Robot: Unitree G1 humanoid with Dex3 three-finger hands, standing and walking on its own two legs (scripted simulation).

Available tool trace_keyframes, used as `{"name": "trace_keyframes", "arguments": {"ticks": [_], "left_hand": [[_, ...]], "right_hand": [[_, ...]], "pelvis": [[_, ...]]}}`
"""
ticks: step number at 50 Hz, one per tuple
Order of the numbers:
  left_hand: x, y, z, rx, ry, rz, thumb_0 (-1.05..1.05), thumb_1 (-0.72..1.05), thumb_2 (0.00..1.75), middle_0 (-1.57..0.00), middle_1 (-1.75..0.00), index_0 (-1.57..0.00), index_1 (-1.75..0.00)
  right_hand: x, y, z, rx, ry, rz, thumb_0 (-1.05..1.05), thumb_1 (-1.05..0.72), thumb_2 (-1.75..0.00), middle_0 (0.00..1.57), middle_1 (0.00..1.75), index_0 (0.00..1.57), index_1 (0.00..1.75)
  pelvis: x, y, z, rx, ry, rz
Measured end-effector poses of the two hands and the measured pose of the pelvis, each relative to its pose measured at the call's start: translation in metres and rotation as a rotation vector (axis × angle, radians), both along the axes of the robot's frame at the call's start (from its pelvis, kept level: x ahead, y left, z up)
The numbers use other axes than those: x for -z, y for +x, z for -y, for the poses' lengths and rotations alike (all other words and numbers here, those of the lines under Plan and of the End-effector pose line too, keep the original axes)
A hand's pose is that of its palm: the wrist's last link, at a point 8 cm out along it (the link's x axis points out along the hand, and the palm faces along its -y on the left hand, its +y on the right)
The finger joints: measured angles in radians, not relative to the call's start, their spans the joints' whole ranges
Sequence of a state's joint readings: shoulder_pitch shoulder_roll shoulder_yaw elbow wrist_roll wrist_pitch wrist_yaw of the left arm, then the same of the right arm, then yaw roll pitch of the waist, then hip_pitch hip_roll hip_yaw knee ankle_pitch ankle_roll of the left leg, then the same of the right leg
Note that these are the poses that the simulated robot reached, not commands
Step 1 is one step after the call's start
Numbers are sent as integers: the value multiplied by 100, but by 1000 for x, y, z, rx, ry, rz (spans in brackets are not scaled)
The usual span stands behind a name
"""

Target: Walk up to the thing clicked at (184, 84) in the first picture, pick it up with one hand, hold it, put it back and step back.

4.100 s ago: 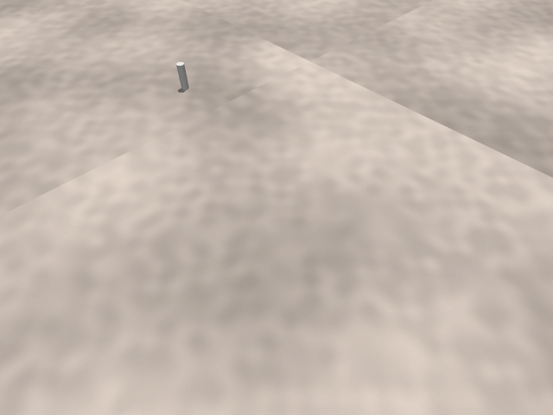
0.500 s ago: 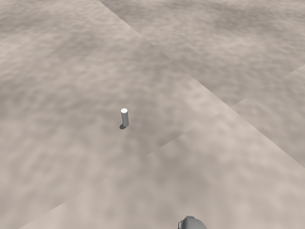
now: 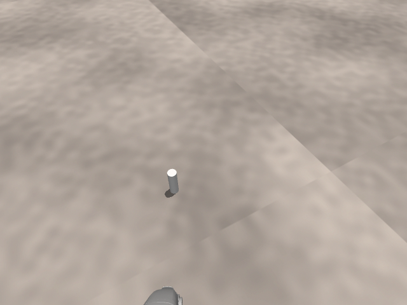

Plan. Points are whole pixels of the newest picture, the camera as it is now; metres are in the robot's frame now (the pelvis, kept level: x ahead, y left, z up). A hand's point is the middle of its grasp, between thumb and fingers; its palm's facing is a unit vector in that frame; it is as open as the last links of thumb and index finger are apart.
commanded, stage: walk up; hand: left
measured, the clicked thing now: (173, 181) +0.81 +0.23 -0.68
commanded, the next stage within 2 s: none
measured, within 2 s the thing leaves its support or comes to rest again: neither
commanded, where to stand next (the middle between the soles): +0.46 +0.01 m, yaw -1 degrees
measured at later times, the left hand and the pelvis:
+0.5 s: hand (103, 246) +0.26 +0.27 -0.14, palm faces -0.06 -0.91 -0.42, open 7.4 cm; pelvis +0.18 -0.02 -0.01, yaw -1 degrees
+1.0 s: hand (114, 207) +0.37 +0.29 -0.16, palm faces -0.03 -0.93 -0.37, open 7.4 cm; pelvis +0.33 +0.01 -0.01, yaw +0 degrees
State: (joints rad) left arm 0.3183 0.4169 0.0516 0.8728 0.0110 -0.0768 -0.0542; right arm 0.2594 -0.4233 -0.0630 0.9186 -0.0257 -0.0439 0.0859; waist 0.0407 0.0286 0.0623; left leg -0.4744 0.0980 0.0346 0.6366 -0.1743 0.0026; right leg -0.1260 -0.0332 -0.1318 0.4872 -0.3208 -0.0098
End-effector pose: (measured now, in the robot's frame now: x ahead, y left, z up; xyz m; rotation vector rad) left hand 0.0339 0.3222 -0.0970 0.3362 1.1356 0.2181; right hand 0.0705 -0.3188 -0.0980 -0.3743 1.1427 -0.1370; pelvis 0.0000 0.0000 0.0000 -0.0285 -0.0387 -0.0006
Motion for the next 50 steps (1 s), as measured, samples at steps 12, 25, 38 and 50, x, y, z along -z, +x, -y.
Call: {"name": "trace_keyframes", "arguments": {"ticks": [12, 25, 38, 50], "left_hand": [[24, 99, -20, 30, -41, -59, 1, 90, 90, -20, -30, -20, -30], [-1, 217, 8, 63, 51, 2, 1, 90, 90, -20, -30, -21, -30], [-15, 260, 19, 2, 40, -6, 0, 90, 90, -21, -30, -21, -30], [27, 334, -11, 1, -1, -82, 1, 90, 90, -20, -30, -21, -30]], "right_hand": [[-20, 80, -21, 41, -61, 79, 1, -90, -90, 21, 30, 20, 30], [23, 135, 22, 86, -2, -23, 1, -90, -90, 21, 30, 20, 30], [11, 261, 14, -1, 33, -6, 1, -90, -90, 21, 30, 20, 30], [-6, 348, -14, 17, -53, 81, 1, -90, -90, 21, 30, 20, 30]], "pelvis": [[2, 88, -22, 10, 33, 15], [13, 184, 15, 21, 44, 8], [-2, 261, 19, 4, 20, 2], [10, 335, -13, 2, 20, 12]]}}
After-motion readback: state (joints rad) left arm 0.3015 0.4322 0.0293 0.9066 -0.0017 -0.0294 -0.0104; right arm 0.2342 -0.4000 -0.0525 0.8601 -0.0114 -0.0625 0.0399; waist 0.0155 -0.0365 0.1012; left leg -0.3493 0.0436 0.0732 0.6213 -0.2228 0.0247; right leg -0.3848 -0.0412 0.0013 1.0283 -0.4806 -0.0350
